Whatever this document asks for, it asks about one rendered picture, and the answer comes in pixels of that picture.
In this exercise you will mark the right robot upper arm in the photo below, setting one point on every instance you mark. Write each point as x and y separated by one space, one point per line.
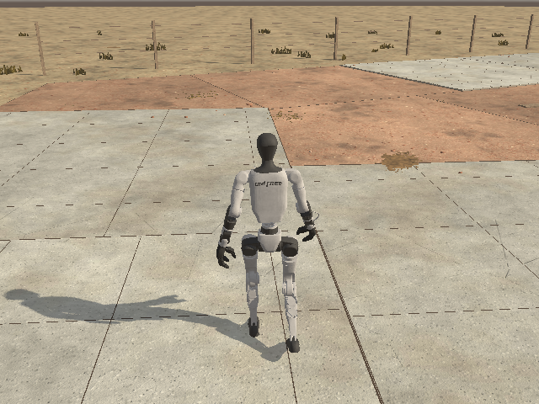
295 177

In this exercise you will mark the robot left hand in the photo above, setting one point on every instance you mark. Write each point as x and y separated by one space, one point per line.
220 255

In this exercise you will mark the left robot shin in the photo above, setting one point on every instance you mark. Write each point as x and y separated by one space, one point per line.
253 300

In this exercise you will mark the left robot forearm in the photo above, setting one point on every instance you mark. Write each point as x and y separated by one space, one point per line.
227 229

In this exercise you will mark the humanoid robot head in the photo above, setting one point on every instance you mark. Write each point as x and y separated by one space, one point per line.
267 145

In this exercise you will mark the robot right hand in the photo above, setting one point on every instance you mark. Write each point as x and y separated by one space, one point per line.
303 229

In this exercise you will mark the left robot upper arm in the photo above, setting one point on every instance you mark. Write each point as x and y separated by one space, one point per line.
237 193

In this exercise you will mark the right robot forearm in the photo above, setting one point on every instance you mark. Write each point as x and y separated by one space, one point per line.
307 218

